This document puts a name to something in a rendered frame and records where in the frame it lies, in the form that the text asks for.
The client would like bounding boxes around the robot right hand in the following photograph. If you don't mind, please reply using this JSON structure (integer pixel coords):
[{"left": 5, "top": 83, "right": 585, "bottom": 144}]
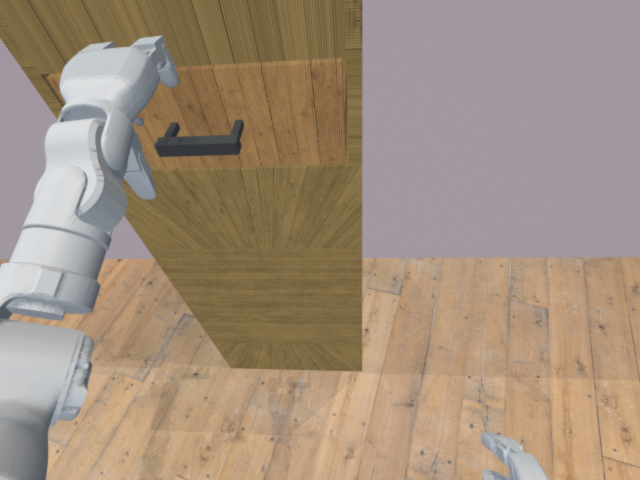
[{"left": 481, "top": 432, "right": 549, "bottom": 480}]

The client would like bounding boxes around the cabinet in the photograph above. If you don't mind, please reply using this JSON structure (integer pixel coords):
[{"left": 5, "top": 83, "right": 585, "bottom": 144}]
[{"left": 0, "top": 0, "right": 362, "bottom": 371}]

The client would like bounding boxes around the drawer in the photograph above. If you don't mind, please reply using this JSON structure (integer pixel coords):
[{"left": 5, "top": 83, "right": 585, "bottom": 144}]
[{"left": 46, "top": 58, "right": 347, "bottom": 169}]

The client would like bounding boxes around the handle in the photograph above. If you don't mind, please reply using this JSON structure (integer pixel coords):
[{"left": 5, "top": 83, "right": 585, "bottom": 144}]
[{"left": 154, "top": 120, "right": 244, "bottom": 157}]

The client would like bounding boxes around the left robot upper arm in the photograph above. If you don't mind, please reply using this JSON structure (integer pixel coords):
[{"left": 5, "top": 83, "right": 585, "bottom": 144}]
[{"left": 0, "top": 318, "right": 94, "bottom": 480}]

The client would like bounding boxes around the robot left hand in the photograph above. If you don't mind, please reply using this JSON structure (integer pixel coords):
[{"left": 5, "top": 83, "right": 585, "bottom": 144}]
[{"left": 60, "top": 35, "right": 179, "bottom": 200}]

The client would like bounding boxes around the robot left forearm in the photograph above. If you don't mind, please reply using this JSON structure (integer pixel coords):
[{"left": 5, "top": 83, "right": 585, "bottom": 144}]
[{"left": 0, "top": 98, "right": 134, "bottom": 321}]

